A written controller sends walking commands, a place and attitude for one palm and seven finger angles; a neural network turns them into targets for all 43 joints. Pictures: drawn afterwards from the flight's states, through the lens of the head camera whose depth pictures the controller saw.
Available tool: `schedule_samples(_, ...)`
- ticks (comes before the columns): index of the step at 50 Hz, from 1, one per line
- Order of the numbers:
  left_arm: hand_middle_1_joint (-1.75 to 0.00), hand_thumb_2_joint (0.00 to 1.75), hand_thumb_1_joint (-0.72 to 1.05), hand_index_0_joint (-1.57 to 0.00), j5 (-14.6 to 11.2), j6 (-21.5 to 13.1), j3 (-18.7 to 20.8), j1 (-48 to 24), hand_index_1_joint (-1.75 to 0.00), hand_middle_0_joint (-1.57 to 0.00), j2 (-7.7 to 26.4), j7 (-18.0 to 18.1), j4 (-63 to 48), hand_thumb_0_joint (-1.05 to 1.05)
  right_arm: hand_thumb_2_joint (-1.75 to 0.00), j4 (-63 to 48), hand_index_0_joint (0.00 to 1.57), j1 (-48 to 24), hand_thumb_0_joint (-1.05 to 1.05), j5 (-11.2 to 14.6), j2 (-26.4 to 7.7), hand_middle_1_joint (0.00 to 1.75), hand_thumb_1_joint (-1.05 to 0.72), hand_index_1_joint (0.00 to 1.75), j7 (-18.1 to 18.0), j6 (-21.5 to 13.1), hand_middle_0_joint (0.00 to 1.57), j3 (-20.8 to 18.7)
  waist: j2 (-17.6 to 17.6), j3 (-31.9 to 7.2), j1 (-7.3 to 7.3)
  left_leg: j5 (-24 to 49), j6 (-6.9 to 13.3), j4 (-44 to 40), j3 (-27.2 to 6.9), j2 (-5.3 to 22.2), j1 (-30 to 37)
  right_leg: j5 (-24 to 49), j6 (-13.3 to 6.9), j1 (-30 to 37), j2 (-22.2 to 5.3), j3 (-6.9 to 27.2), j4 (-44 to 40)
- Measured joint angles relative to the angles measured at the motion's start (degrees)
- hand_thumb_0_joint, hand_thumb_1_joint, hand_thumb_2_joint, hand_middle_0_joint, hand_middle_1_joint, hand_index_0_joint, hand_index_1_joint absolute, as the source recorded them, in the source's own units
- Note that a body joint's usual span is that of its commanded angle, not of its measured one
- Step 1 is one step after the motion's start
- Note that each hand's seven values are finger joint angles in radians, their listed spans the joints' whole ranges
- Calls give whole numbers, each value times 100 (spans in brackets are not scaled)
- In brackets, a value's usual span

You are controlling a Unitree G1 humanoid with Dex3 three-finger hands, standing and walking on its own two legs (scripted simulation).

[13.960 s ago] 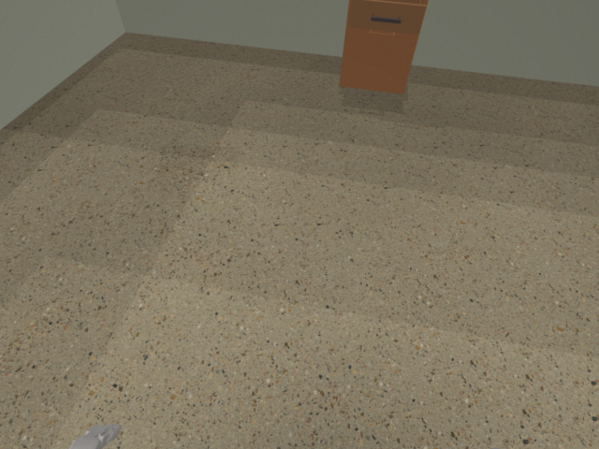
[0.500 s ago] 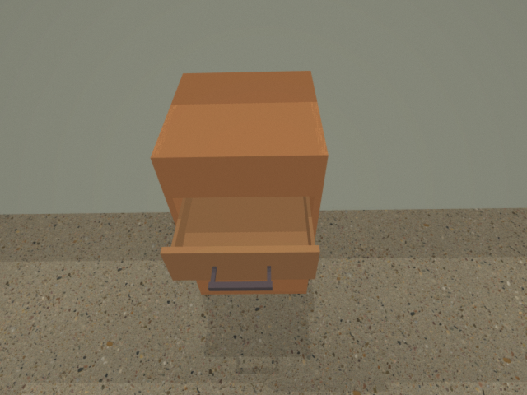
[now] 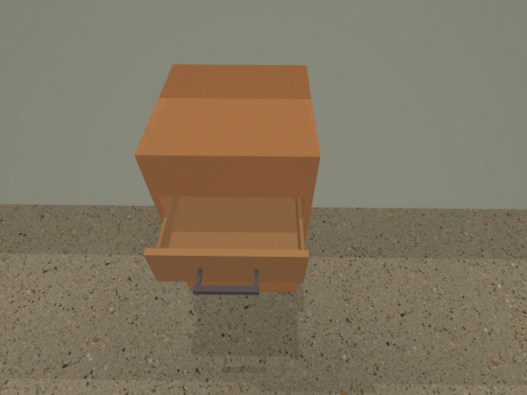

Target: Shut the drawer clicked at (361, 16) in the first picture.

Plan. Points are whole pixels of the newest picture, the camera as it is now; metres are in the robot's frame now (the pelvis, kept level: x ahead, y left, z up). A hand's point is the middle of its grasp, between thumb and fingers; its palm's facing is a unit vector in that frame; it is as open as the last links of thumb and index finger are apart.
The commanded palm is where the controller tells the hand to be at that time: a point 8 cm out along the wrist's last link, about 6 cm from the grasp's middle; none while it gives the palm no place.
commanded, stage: shuffle to correct the standing spot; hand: left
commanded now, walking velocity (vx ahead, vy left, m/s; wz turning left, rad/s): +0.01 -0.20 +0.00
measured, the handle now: (227, 282) +0.41 +0.11 -0.25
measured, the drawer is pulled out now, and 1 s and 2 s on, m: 0.18 0.18 0.18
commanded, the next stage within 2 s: come to a stop and stand still in 0.34 s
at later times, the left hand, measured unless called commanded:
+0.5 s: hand out of the picture +0.03 +0.12 -0.17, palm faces +0.03 -0.98 -0.18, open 7.3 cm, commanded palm none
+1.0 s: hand out of the picture +0.05 +0.07 -0.17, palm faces +0.00 -0.97 -0.22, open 7.3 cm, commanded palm none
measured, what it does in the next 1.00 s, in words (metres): steps to the right: left foot, then right foot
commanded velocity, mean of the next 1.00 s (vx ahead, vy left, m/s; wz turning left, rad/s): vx -0.01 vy -0.01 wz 0.00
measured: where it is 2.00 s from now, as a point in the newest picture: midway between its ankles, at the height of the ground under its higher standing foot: outside the picture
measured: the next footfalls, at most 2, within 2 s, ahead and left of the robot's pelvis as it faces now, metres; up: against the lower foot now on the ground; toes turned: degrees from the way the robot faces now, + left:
left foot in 0.34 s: +0.04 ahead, +0.01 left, +0.00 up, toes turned +2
right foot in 0.60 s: +0.05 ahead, -0.23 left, +0.00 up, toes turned -3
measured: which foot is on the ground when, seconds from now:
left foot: down 0.00-0.16, up 0.18-0.32, down 0.34-1.00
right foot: down 0.00-0.34, up 0.36-0.58, down 0.60-1.00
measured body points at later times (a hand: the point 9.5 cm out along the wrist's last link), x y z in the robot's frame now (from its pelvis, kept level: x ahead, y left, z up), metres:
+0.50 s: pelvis +0.01 -0.07 +0.00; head +0.03 -0.06 +0.45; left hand +0.03 +0.17 -0.16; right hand +0.03 -0.31 -0.15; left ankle -0.01 +0.07 -0.74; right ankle -0.01 -0.18 -0.68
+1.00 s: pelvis +0.00 -0.11 +0.00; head +0.02 -0.12 +0.45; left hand +0.05 +0.12 -0.15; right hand +0.01 -0.35 -0.16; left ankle +0.00 +0.00 -0.74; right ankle +0.01 -0.22 -0.74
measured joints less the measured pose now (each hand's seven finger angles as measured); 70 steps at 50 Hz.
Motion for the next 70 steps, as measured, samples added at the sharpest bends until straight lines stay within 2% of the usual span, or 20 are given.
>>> schedule_samples(7, -30, 90, 91, -20, 57, 70, 117, 111, -30, -20, 13, -84, -228, 1, -90, -75, 20, 20, 0, -30, -108, 30, -91, 30, -77, 128, 20, -133, 54, 50, 9, -278, -170, 393, -70, 224, -148, -294, -221, -185, 230, -116, 454)
schedule_samples(10, -30, 90, 91, -20, 62, 75, 131, 73, -30, -20, -12, -62, -292, 1, -90, -107, 20, -44, 0, 2, -187, 30, -91, 30, -112, 200, 20, -174, 75, 107, -42, -747, 13, 991, -88, 263, -433, -279, -346, -149, 289, -259, 377)
schedule_samples(13, -30, 90, 91, -20, 70, 134, 163, -11, -30, -20, -36, -3, -381, 1, -90, -105, 20, -145, 0, 38, -216, 30, -91, 30, -132, 215, 20, -184, -20, 182, 10, -1119, 112, 1568, 27, 135, -719, -78, -433, 2, 299, -341, 35)
schedule_samples(15, -30, 90, 91, -20, 64, 198, 183, -22, -30, -20, -7, 21, -430, 1, -90, -124, 20, -188, 0, 44, -204, 30, -91, 30, -146, 185, 20, -170, -113, 176, 36, -828, 153, 1139, 181, 53, -656, 27, -449, 66, 317, -358, -126)
schedule_samples(17, -30, 90, 91, -20, 33, 261, 186, 13, -30, -20, 28, 4, -478, 1, -90, -167, 20, -169, 0, 20, -204, 30, -91, 30, -170, 118, 20, -140, -137, 124, 27, -82, 233, 256, 285, 53, -416, 10, -438, 26, 398, -402, -62)
schedule_samples(18, -30, 90, 91, -20, 13, 282, 199, 24, -30, -20, 70, -16, -479, 1, -90, -164, 20, -179, 0, -14, -164, 30, -91, 30, -176, 101, 20, -135, -229, 111, 37, 225, 232, 193, 334, 46, -405, -188, -385, -83, 387, -384, 198)
schedule_samples(20, -30, 90, 91, -20, 42, 339, 227, 59, -30, -20, 127, -55, -485, 1, -90, -198, 20, -184, 0, -61, -109, 30, -91, 30, -142, 118, 20, -115, -337, 69, 48, 223, 163, 238, 434, 81, -404, -803, -244, -471, 339, -429, 1288)
schedule_samples(22, -30, 90, 91, -20, 60, 373, 257, 54, -30, -20, 160, -92, -504, 1, -90, -226, 20, -186, 0, -82, -82, 30, -91, 30, -122, 123, 20, -96, -333, 63, 54, 168, 83, 192, 472, 163, -381, -1002, -143, -817, 253, -474, 2342)
schedule_samples(24, -30, 90, 91, -20, 45, 368, 268, 32, -30, -20, 173, -126, -546, 1, -90, -238, 20, -219, 0, -98, -79, 30, -91, 30, -104, 123, 20, -93, -258, 96, 82, 176, 4, 149, 484, 276, -375, -1079, -82, -946, 91, -525, 2757)
schedule_samples(27, -30, 90, 91, -20, 15, 279, 227, 3, -30, -20, 145, -131, -596, 1, -90, -280, 20, -307, 0, -123, -126, 30, -91, 30, -45, 140, 20, -122, -45, 185, 103, 140, -121, 246, 473, 483, -422, -1082, -36, -629, -228, -695, 1898)
schedule_samples(30, -30, 90, 91, -20, 20, 16, 147, 50, -30, -20, 183, -73, -571, 1, -90, -351, 20, -345, 0, -66, -133, 30, -91, 30, 25, 146, 20, -127, -5, 208, 97, -158, -246, 798, 480, 588, -659, -281, -19, -55, -443, -734, 377)
schedule_samples(32, -30, 90, 91, -20, 35, -62, 56, -46, -30, -20, 76, -19, -378, 1, -90, -324, 20, -407, 0, -1, -184, 30, -91, 30, 50, 181, 20, -144, 198, 271, 13, -714, -140, 1130, 213, 569, -771, -474, -29, -31, -329, -864, 499)
schedule_samples(34, -30, 90, 91, -20, 40, -99, -21, -79, -30, -20, -20, 12, -288, 1, -90, -268, 20, -410, 0, 35, -176, 30, -91, 30, 63, 207, 20, -129, 235, 248, -19, -894, -47, 1254, 129, 397, -793, -511, -69, 88, -294, -930, 366)
schedule_samples(36, -30, 90, 92, -20, 47, -105, -38, -99, -30, -20, -45, 89, -250, 1, -90, -220, 20, -396, 0, 71, -121, 30, -91, 30, 77, 184, 20, -90, 153, 227, 3, -712, -7, 1024, 188, 213, -692, -415, -115, 204, -285, -923, 168)
schedule_samples(39, -30, 90, 93, -21, -20, -89, -36, -150, -30, -20, 6, 119, -253, 1, -90, -168, 20, -345, 0, 91, -55, 30, -92, 30, 62, 134, 20, -56, 49, 238, 51, 293, 62, 249, 251, 64, -407, -351, -144, 295, -251, -922, 82)
schedule_samples(40, -30, 90, 93, -21, -34, -70, -27, -180, -30, -20, 33, 130, -263, 1, -90, -148, 20, -342, 0, 88, -25, 30, -92, 30, 58, 148, 20, -49, -21, 253, 84, 382, 74, 194, 280, 45, -356, -354, -146, 307, -265, -889, 95)
schedule_samples(43, -30, 90, 93, -21, -33, -1, -10, -270, -30, -20, 75, 134, -312, 1, -90, -170, 20, -292, 0, 73, -5, 30, -92, 30, 73, 209, 20, -45, -89, 226, 129, 314, 64, 116, 309, 28, -337, -307, -153, 300, -277, -861, 38)
schedule_samples(48, -30, 90, 92, -21, -22, 20, -4, -351, -30, -20, 94, 105, -397, 1, -90, -246, 20, -207, 0, 36, -54, 30, -91, 30, 110, 254, 20, -56, -60, 178, 104, 391, 95, 39, 296, -16, -422, -196, -131, 239, -318, -874, -68)
schedule_samples(61, -30, 90, 92, -20, -34, -58, -63, -151, -30, -20, 83, 107, -176, 1, -90, -26, 20, 126, 0, 45, 118, 30, -91, 30, 109, 57, 20, 115, -83, 43, 84, 522, 209, -315, 364, -81, -249, 2, -7, 421, -360, -809, -482)
schedule_samples(70, -30, 90, 92, -20, -37, -100, -152, 115, -30, -20, -73, 107, 98, 1, -90, 149, 20, 154, 1, 75, 224, 30, -92, 30, 80, -10, 20, 165, -84, 32, 90, 479, 244, -381, 393, -101, -128, -15, 35, 544, -374, -778, -571)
